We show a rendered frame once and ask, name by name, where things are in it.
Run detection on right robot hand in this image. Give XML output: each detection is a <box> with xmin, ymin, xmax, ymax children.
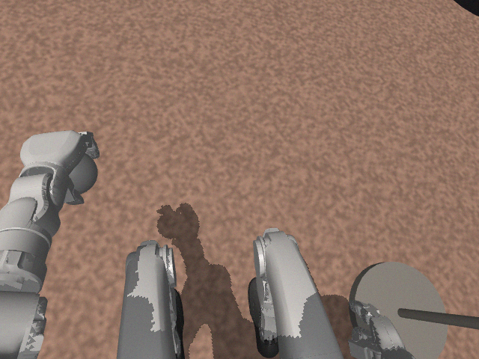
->
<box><xmin>348</xmin><ymin>300</ymin><xmax>406</xmax><ymax>359</ymax></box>

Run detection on ball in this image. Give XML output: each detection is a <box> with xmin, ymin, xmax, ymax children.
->
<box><xmin>69</xmin><ymin>154</ymin><xmax>97</xmax><ymax>194</ymax></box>

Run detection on right robot foot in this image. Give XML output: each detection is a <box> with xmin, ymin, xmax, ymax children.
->
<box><xmin>248</xmin><ymin>277</ymin><xmax>279</xmax><ymax>358</ymax></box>

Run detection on left robot arm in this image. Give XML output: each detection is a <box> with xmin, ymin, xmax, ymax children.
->
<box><xmin>0</xmin><ymin>162</ymin><xmax>70</xmax><ymax>359</ymax></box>

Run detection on left robot hand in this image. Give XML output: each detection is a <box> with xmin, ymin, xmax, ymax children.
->
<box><xmin>20</xmin><ymin>130</ymin><xmax>100</xmax><ymax>205</ymax></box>

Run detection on floor lamp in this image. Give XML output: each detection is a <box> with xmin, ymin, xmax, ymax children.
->
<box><xmin>349</xmin><ymin>262</ymin><xmax>479</xmax><ymax>359</ymax></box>

